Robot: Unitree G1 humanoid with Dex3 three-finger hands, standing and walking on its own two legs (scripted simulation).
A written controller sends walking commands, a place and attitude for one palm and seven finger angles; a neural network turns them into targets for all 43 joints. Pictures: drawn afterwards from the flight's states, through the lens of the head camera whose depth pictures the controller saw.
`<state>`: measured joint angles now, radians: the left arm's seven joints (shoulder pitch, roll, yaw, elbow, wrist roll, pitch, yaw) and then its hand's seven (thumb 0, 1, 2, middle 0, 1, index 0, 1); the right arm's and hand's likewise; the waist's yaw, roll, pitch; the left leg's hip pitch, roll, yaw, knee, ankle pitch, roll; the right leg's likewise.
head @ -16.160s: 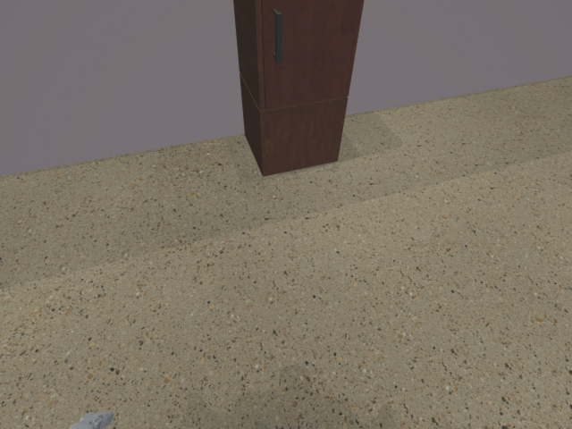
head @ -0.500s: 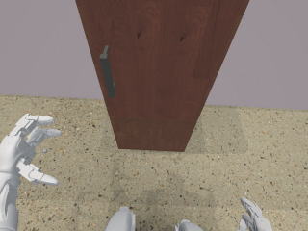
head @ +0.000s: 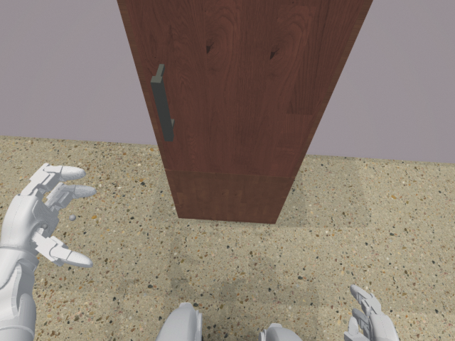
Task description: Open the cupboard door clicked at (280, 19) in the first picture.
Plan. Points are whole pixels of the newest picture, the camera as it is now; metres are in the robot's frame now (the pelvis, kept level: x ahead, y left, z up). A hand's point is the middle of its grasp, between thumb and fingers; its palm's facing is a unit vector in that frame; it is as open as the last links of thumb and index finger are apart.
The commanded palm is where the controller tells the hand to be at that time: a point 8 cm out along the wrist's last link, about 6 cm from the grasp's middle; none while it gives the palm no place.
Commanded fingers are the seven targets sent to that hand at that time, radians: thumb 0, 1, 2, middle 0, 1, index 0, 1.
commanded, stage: move the hooked fingers beside the handle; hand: left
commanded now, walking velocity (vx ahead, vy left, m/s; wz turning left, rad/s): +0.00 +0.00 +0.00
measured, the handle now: (165, 105) +0.58 +0.17 +0.03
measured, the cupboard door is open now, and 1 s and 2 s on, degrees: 0 0 0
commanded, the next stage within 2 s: none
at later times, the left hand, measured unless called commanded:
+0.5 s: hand (100, 173) +0.38 +0.25 +0.05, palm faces -0.01 -1.00 -0.03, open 14.0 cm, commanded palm +0.37 +0.30 +0.05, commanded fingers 0.00 -0.50 0.30 -0.30 -1.20 -0.30 -1.20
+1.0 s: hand (114, 141) +0.46 +0.25 +0.04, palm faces -0.01 -1.00 -0.01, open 14.0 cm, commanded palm +0.45 +0.29 +0.04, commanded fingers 0.00 -0.50 0.30 -0.30 -1.20 -0.30 -1.20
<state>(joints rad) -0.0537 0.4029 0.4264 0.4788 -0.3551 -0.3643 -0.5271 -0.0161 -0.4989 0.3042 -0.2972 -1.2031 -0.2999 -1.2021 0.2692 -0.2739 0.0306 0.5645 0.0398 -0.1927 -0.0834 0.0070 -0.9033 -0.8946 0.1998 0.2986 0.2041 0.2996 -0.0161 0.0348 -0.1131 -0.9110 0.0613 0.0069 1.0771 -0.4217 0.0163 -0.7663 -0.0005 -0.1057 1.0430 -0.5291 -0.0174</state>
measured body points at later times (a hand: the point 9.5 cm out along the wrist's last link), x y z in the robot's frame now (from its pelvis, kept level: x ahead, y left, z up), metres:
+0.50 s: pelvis +0.00 +0.01 +0.00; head +0.09 +0.02 +0.44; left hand +0.38 +0.31 +0.05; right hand +0.10 -0.26 -0.10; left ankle +0.06 +0.11 -0.66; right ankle -0.01 -0.11 -0.66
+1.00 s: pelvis +0.00 +0.01 -0.02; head +0.12 +0.03 +0.41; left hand +0.46 +0.31 +0.04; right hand +0.04 -0.27 -0.12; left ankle +0.06 +0.11 -0.66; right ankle -0.01 -0.11 -0.66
